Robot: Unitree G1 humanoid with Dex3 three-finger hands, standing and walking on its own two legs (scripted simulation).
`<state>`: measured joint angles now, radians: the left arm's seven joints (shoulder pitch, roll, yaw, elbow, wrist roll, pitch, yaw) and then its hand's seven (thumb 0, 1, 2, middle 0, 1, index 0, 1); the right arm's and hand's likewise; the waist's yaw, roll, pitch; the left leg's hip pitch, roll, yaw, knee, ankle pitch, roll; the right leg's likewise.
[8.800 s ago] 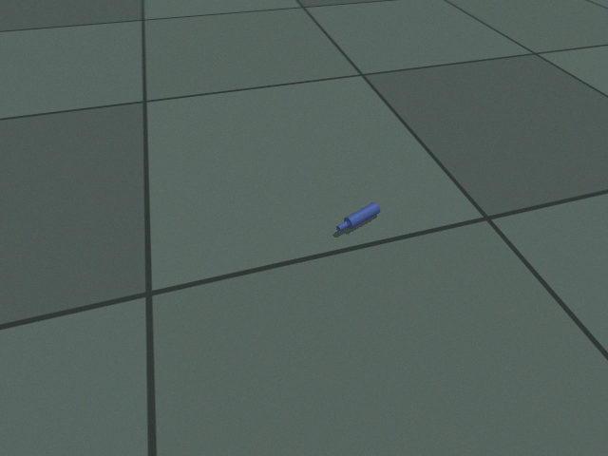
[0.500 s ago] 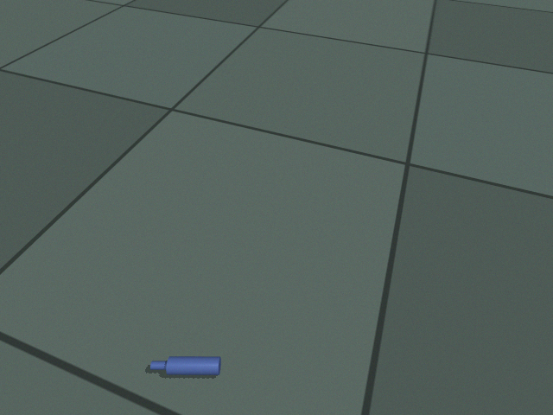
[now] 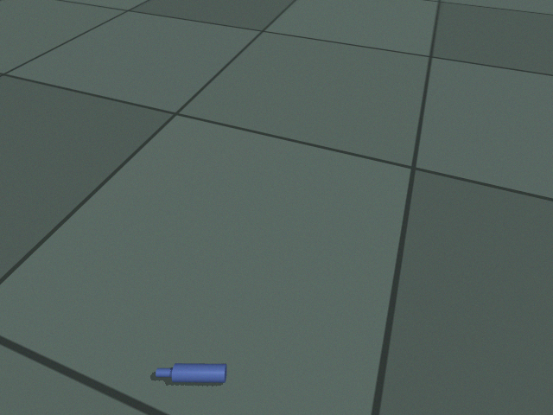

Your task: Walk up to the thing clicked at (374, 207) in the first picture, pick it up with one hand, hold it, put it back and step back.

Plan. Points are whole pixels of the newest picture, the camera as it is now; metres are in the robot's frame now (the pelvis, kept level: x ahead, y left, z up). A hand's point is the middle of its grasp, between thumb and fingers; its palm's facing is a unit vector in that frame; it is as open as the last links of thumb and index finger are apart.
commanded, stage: walk up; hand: left
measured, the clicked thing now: (191, 372) +0.42 +0.29 -0.75
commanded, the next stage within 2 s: stand in 1.14 s
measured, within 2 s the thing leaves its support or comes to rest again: neither
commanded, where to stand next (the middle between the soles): +0.03 +0.02 m, yaw +1 degrees
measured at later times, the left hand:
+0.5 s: hand out of the picture +0.09 +0.28 -0.15, palm faces -0.01 -0.92 -0.40, open 7.3 cm
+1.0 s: hand out of the picture +0.07 +0.28 -0.15, palm faces -0.02 -0.91 -0.40, open 7.3 cm
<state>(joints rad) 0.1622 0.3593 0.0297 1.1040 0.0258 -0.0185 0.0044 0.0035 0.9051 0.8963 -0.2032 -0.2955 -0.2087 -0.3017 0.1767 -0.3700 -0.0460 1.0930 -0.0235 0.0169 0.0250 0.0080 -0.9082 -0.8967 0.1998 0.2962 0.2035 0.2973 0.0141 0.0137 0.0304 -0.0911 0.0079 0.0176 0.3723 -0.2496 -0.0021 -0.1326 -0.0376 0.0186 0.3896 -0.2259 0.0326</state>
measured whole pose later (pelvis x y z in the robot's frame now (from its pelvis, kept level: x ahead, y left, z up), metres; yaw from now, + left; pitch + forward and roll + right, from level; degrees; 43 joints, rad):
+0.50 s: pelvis +0.01 +0.01 +0.00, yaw -1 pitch -3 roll +0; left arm 0.14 0.36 0.01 1.06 0.02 -0.02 0.03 0.00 0.91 0.90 -0.20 -0.30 -0.21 -0.30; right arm 0.11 -0.36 -0.07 1.02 -0.01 0.04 0.03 0.01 -0.91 -0.90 0.20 0.30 0.20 0.30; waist 0.01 0.01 0.06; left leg -0.07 -0.01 0.03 0.42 -0.30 0.02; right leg -0.12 -0.06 0.03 0.44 -0.27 0.05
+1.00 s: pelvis +0.00 +0.01 +0.00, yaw -1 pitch -3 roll +0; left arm 0.16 0.37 0.01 1.07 0.02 -0.02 0.02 0.00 0.91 0.90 -0.20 -0.30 -0.21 -0.30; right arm 0.13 -0.36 -0.07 1.04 -0.01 0.04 0.03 0.01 -0.91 -0.90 0.20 0.30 0.20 0.30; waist 0.01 0.01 0.07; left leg -0.08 -0.01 0.03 0.43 -0.29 0.02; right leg -0.13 -0.05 0.03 0.45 -0.26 0.05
